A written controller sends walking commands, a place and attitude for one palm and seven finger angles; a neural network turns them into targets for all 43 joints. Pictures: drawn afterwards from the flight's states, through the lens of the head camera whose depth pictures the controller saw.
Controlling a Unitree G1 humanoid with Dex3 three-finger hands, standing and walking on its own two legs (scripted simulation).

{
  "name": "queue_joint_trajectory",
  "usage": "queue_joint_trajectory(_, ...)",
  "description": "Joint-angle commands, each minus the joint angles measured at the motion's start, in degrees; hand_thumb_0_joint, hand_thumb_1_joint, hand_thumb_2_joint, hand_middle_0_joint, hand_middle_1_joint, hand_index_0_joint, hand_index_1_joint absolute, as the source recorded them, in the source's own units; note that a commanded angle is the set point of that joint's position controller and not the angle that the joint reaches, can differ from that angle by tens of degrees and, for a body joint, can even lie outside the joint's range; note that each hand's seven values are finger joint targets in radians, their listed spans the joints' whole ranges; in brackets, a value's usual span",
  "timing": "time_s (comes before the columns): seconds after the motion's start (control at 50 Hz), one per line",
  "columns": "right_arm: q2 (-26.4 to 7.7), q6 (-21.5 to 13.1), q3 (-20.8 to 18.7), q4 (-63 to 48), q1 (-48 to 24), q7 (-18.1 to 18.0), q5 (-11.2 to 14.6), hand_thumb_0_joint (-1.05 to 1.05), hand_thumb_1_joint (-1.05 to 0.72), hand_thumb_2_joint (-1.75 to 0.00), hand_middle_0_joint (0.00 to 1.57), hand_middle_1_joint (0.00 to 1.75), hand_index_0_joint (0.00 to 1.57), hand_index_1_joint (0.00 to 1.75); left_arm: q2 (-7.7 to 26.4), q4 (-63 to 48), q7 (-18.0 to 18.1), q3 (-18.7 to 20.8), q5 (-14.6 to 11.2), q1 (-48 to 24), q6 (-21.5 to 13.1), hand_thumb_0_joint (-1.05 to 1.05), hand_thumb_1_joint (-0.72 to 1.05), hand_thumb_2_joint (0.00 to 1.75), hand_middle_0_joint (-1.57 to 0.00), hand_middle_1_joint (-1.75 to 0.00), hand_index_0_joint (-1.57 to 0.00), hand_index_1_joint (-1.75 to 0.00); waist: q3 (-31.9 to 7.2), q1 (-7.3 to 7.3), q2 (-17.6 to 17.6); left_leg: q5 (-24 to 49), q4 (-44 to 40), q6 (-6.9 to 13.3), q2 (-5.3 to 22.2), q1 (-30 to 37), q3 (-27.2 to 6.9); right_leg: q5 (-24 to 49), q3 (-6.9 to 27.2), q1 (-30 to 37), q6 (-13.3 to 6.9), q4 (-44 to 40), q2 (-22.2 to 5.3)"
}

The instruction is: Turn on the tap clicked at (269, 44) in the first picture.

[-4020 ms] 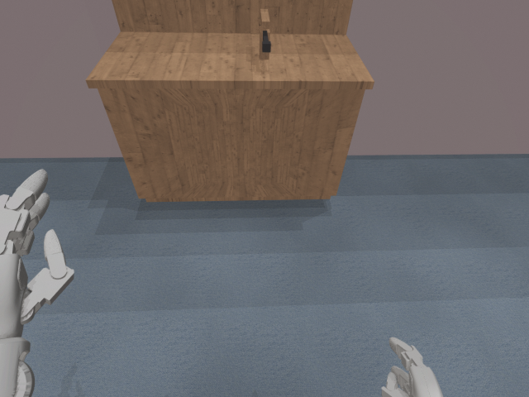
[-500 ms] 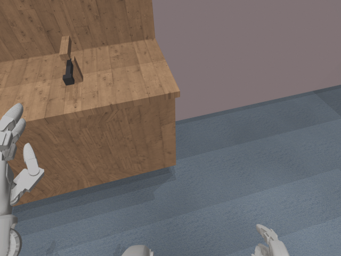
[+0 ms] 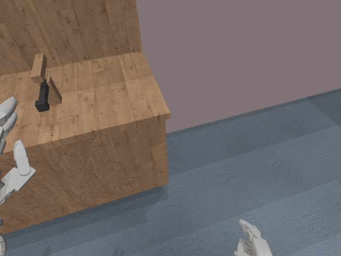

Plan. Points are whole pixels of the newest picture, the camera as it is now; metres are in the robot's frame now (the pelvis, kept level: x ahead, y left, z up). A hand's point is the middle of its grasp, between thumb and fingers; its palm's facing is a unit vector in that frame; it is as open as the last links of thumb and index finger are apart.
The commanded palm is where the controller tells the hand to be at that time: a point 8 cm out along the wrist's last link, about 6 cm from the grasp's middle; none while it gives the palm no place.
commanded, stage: take the last steps up to it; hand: left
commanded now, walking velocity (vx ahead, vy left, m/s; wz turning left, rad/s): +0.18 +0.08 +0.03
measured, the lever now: (42, 105) +0.50 +0.43 +0.05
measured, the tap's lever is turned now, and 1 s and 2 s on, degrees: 0 0 0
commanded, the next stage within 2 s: come to a stop and stand still in 0.20 s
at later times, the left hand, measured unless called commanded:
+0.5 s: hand (48, 131) +0.29 +0.25 +0.18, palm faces +0.42 -0.83 -0.38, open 7.4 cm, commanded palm +0.23 +0.28 +0.19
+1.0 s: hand (51, 147) +0.27 +0.24 +0.17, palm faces +0.39 -0.83 -0.39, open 7.4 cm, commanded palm +0.22 +0.28 +0.19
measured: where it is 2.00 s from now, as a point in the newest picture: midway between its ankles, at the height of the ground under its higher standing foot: outside the picture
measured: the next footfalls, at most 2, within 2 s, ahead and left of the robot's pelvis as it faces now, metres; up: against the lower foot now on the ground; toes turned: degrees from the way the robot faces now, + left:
left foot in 0.34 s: +0.10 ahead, +0.10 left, +0.00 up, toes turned +3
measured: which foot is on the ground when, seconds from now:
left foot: down 0.00-0.02, up 0.04-0.32, down 0.34-1.00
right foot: down 0.00-1.00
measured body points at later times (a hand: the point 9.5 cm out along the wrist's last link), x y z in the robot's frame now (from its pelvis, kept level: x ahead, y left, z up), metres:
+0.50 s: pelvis +0.08 +0.00 +0.00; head +0.09 +0.02 +0.45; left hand +0.27 +0.29 +0.20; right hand +0.25 -0.22 -0.07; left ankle +0.11 +0.12 -0.73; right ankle +0.06 -0.10 -0.71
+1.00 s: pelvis +0.05 +0.00 +0.01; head +0.07 +0.01 +0.46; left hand +0.24 +0.28 +0.19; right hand +0.21 -0.25 -0.07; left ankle +0.06 +0.10 -0.73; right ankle +0.09 -0.11 -0.73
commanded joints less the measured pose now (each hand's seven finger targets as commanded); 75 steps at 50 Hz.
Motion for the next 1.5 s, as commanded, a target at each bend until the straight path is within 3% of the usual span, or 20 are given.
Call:
queue_joint_trajectory(0.0,-8.5,-1.8,-3.5,-7.9,-6.9,-1.4,0.3,0.00,-0.90,-0.90,0.20,0.30,0.20,0.30,10.5,-5.9,1.8,7.7,0.5,-7.7,-2.0,0.00,0.90,0.90,-0.20,-0.30,-0.20,-0.30,-7.1,0.22,-18.7,-14.9,25.1,2.0,-4.9,-22.4,-0.6,10.0,34.2,19.8,-11.0,-18.2,-19.0)
queue_joint_trajectory(0.04,-10.1,-2.0,-4.5,-6.4,-6.7,-0.4,0.1,0.00,-0.90,-0.90,0.20,0.30,0.20,0.30,9.2,-6.7,1.0,6.5,-0.3,-9.9,-2.5,0.00,0.90,0.90,-0.20,-0.30,-0.20,-0.30,-6.1,-0.22,-17.3,-9.8,36.7,0.9,-2.7,-24.5,-9.1,6.2,35.4,17.1,-13.3,-19.6,-21.2)
queue_joint_trajectory(0.08,-9.4,-1.0,-3.6,-5.6,-8.3,-0.3,0.2,0.00,-0.90,-0.90,0.20,0.30,0.20,0.30,9.0,-9.7,1.0,6.6,0.3,-9.2,-3.7,0.00,0.90,0.90,-0.20,-0.30,-0.20,-0.30,-5.8,-0.32,-8.7,-6.6,34.7,0.3,-1.0,-22.9,-9.0,18.0,23.6,15.8,-12.2,-16.7,-18.5)
queue_joint_trajectory(0.14,-9.0,-0.3,-3.6,-6.5,-7.9,-0.5,-0.3,0.00,-0.90,-0.90,0.20,0.30,0.20,0.30,8.4,-10.5,1.6,7.4,0.6,-4.0,-4.5,0.00,0.90,0.90,-0.20,-0.30,-0.20,-0.30,-9.0,-0.30,-9.1,-3.4,19.4,0.7,-1.8,-14.8,-4.9,31.9,11.7,15.5,-9.6,-13.5,-14.5)
queue_joint_trajectory(0.28,-9.7,0.2,-4.9,-9.2,-5.8,-1.0,-0.2,0.00,-0.90,-0.90,0.20,0.30,0.20,0.30,7.4,-13.0,2.6,6.4,-0.3,-2.9,-3.6,0.00,0.90,0.90,-0.20,-0.30,-0.20,-0.30,-9.3,-0.37,-5.2,7.1,-5.9,1.6,-4.7,1.1,-0.4,15.9,10.0,12.0,-6.8,-9.0,-11.0)
queue_joint_trajectory(0.36,-11.3,-0.1,-5.1,-9.8,-5.6,-1.3,-0.2,0.00,-0.90,-0.90,0.20,0.30,0.20,0.30,8.3,-10.3,1.2,6.1,-0.8,-4.7,-4.0,0.00,0.90,0.90,-0.20,-0.30,-0.20,-0.30,-7.9,0.05,15.8,32.6,-14.9,10.8,14.5,8.6,-25.1,-15.0,5.8,-3.8,-0.1,12.6,1.2)
queue_joint_trajectory(0.46,-11.3,-2.4,-4.5,-9.0,-4.9,0.2,-0.3,0.00,-0.90,-0.90,0.20,0.30,0.20,0.30,6.9,-15.1,1.0,3.7,-0.1,-4.5,-2.6,0.00,0.90,0.90,-0.20,-0.30,-0.20,-0.30,-9.9,-0.19,10.9,44.0,-9.3,6.8,10.2,11.1,-12.2,-3.4,5.1,1.8,-0.5,0.8,2.3)
queue_joint_trajectory(0.56,-11.1,-2.1,-3.2,-9.6,-6.3,-0.3,-0.4,0.00,-0.90,-0.90,0.20,0.30,0.20,0.30,7.8,-11.8,1.0,5.7,-0.5,-3.0,-0.9,0.00,0.90,0.90,-0.20,-0.30,-0.20,-0.30,-8.3,-0.06,6.6,21.8,-7.4,3.2,6.8,-1.6,-8.3,14.9,7.0,14.5,-0.7,-10.4,0.8)
queue_joint_trajectory(0.64,-9.1,-0.9,-2.9,-8.8,-5.2,-0.5,0.0,0.00,-0.90,-0.90,0.20,0.30,0.20,0.30,6.9,-7.3,1.0,4.6,-1.7,-3.1,0.6,0.00,0.90,0.90,-0.20,-0.30,-0.20,-0.30,-8.1,-0.81,-8.6,-0.7,4.9,-0.1,-3.6,-3.2,-5.4,24.6,21.9,7.9,-6.4,-16.8,-10.4)
queue_joint_trajectory(0.68,-8.6,-0.4,-2.3,-8.5,-6.7,-0.7,0.0,0.00,-0.90,-0.90,0.20,0.30,0.20,0.30,7.5,-7.6,1.3,4.7,-1.4,-5.4,0.7,0.00,0.90,0.90,-0.20,-0.30,-0.20,-0.30,-7.6,-0.40,-10.5,-6.0,10.4,0.4,-4.7,-6.6,-8.7,26.0,22.5,9.0,-8.2,-17.0,-13.0)
queue_joint_trajectory(0.82,-10.2,0.7,-3.3,-8.8,-6.7,-1.3,-0.2,0.00,-0.90,-0.90,0.20,0.30,0.20,0.30,7.2,-11.2,1.8,4.3,-0.4,-4.5,-0.2,0.00,0.90,0.90,-0.20,-0.30,-0.20,-0.30,-10.4,-0.26,-4.9,8.4,-7.7,1.6,-4.2,1.2,-7.9,22.0,15.2,13.7,-5.2,-11.5,-8.6)
queue_joint_trajectory(0.9,-11.1,0.5,-2.9,-9.8,-7.8,-1.7,-0.4,0.00,-0.90,-0.90,0.20,0.30,0.20,0.30,7.0,-12.4,1.8,3.9,-0.1,-3.8,-1.5,0.00,0.90,0.90,-0.20,-0.30,-0.20,-0.30,-5.9,0.50,11.1,16.4,-16.8,5.6,6.9,-4.0,-19.4,3.4,7.4,10.8,-0.9,-3.5,1.0)
queue_joint_trajectory(1.0,-11.8,-1.4,-3.8,-8.6,-6.1,-1.6,-0.2,0.00,-0.90,-0.90,0.20,0.30,0.20,0.30,5.7,-8.8,1.5,3.3,0.3,-4.5,-2.2,0.00,0.90,0.90,-0.20,-0.30,-0.20,-0.30,-7.4,0.33,6.3,15.7,-12.0,4.5,4.7,-5.3,-14.5,8.5,8.2,14.3,-1.0,-7.2,0.7)
queue_joint_trajectory(1.1,-11.6,-1.3,-3.7,-8.2,-6.0,-1.1,-0.2,0.00,-0.90,-0.90,0.20,0.30,0.20,0.30,4.8,-6.2,1.1,2.1,0.0,-5.7,-1.5,0.00,0.90,0.90,-0.20,-0.30,-0.20,-0.30,-4.7,-0.20,-2.2,-3.0,-8.8,2.3,-1.5,-7.9,-10.9,3.0,16.0,10.1,-2.8,-15.4,-2.7)
queue_joint_trajectory(1.28,-11.1,-0.8,-2.9,-8.4,-7.1,-1.7,-0.5,0.00,-0.90,-0.90,0.20,0.30,0.20,0.30,6.1,-8.1,1.5,2.6,0.1,-8.2,-0.9,0.00,0.90,0.90,-0.20,-0.30,-0.20,-0.30,-5.1,0.09,2.5,-1.9,-14.8,2.7,-0.3,-6.2,-12.8,1.5,12.1,11.1,-1.8,-15.5,0.4)
queue_joint_trajectory(1.3,-12.7,-3.9,-4.1,-7.7,1.7,-1.2,-2.2,0.00,-0.90,-0.90,0.20,0.30,0.20,0.30,54.8,-22.1,0.8,37.6,8.6,-68.2,-6.6,0.00,0.90,0.90,-0.20,-0.30,-0.20,-0.30,5.4,1.23,-8.8,4.5,-3.9,3.8,-0.9,-12.3,-8.5,9.9,15.0,2.2,3.0,-20.1,-2.0)
queue_joint_trajectory(1.32,-5.8,-3.3,-1.7,-4.6,-3.1,-0.7,-0.3,0.00,-0.90,-0.90,0.20,0.30,0.20,0.30,19.8,11.6,-2.1,14.4,2.4,-36.0,-4.1,0.00,0.90,0.90,-0.20,-0.30,-0.20,-0.30,-9.8,0.39,-8.3,5.5,-1.7,3.9,-5.6,-1.9,-9.1,5.4,15.3,4.5,-3.4,-17.3,-6.3)
queue_joint_trajectory(1.34,-9.9,-4.7,-4.0,-8.4,-3.4,-0.6,0.4,0.00,-0.90,-0.90,0.20,0.30,0.20,0.30,10.9,15.4,-3.2,9.0,0.4,-20.1,-3.9,0.00,0.90,0.90,-0.20,-0.30,-0.20,-0.30,-6.6,3.71,-2.6,3.9,-2.2,2.7,-5.6,0.5,-7.4,5.1,22.3,4.8,-2.6,-20.9,-5.9)
queue_joint_trajectory(1.36,-10.1,-5.2,-4.4,-9.6,-3.3,1.0,0.9,0.00,-0.90,-0.90,0.20,0.30,0.20,0.30,3.0,11.8,-4.1,2.5,-1.3,-16.1,-5.2,0.00,0.90,0.90,-0.20,-0.30,-0.20,-0.30,-8.7,2.50,5.0,3.1,-5.2,2.5,-5.6,0.5,-7.0,6.0,21.3,9.4,-3.8,-19.2,-6.7)
queue_joint_trajectory(1.48,-11.7,-6.0,-3.8,-10.7,-5.4,2.2,1.0,0.00,-0.90,-0.90,0.20,0.30,0.20,0.30,7.5,-4.4,-2.5,4.0,-1.5,-6.2,-5.4,0.00,0.90,0.90,-0.20,-0.30,-0.20,-0.30,-5.6,2.53,-1.4,-4.9,-17.7,4.1,-0.8,-6.0,-13.2,-0.9,10.8,13.2,-1.9,-12.1,0.7)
